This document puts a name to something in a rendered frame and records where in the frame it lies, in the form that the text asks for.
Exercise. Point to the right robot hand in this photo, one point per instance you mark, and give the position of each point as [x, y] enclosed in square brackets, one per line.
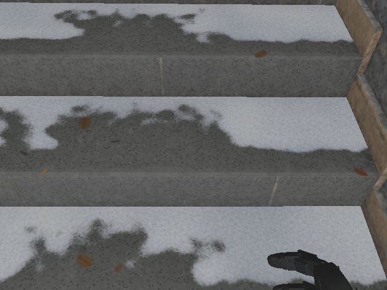
[327, 276]

